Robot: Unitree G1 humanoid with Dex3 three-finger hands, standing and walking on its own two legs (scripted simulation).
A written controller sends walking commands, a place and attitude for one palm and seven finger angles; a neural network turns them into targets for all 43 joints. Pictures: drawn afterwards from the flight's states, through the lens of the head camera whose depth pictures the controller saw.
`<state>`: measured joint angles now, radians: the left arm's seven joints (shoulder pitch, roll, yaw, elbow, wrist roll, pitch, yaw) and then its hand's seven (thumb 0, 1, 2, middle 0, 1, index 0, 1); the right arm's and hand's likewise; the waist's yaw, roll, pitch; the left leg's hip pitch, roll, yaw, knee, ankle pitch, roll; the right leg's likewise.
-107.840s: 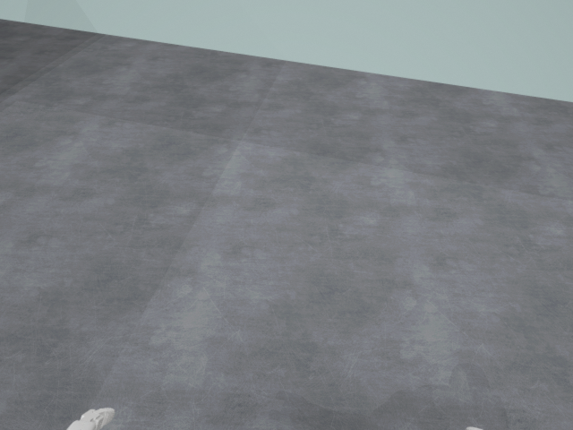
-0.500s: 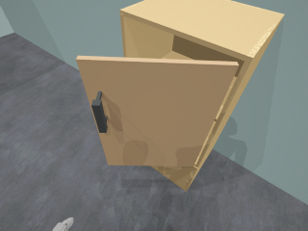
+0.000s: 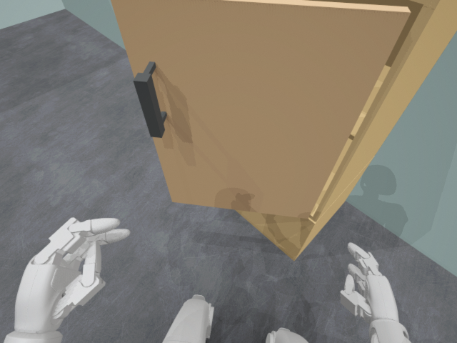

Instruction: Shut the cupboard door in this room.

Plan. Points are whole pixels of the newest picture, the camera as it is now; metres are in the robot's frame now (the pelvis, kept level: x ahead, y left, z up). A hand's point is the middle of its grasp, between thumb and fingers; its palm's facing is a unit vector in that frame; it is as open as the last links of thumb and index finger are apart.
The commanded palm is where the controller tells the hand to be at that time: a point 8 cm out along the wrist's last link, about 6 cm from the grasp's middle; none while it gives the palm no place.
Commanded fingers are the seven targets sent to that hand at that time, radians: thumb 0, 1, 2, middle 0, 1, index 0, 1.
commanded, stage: raise the hand and make a fist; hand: left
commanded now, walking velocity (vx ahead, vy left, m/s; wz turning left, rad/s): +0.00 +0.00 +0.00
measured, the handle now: (154, 100) +0.49 +0.22 +0.14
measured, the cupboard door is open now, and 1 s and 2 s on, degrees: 37 37 37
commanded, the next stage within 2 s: bring the fist close to the handle in 1.32 s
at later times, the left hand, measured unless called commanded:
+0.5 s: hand (105, 249) +0.22 +0.21 +0.09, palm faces -0.06 -1.00 -0.02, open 3.3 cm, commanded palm +0.20 +0.28 +0.11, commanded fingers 0.00 0.90 0.90 -1.21 -1.40 -1.21 -1.40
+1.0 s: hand (77, 207) +0.25 +0.24 +0.16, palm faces +0.04 -1.00 -0.06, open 3.1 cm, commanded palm +0.22 +0.29 +0.14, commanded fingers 0.00 0.90 0.90 -1.30 -1.50 -1.30 -1.50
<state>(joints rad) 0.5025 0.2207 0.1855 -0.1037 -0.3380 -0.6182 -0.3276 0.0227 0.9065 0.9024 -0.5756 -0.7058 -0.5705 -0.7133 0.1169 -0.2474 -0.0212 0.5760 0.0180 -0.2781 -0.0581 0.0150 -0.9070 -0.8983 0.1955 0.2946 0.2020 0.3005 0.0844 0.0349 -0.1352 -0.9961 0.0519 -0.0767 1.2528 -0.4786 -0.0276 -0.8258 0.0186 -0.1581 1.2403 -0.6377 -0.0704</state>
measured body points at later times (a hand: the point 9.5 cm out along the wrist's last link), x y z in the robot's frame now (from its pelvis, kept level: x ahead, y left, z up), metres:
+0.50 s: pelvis +0.00 +0.05 +0.03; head +0.05 +0.05 +0.48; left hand +0.22 +0.27 +0.10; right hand +0.16 -0.21 -0.04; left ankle +0.07 +0.14 -0.63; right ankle +0.00 -0.08 -0.63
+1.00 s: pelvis +0.01 +0.05 +0.06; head +0.03 +0.05 +0.51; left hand +0.24 +0.29 +0.16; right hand +0.18 -0.18 -0.01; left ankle +0.07 +0.14 -0.63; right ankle +0.00 -0.08 -0.63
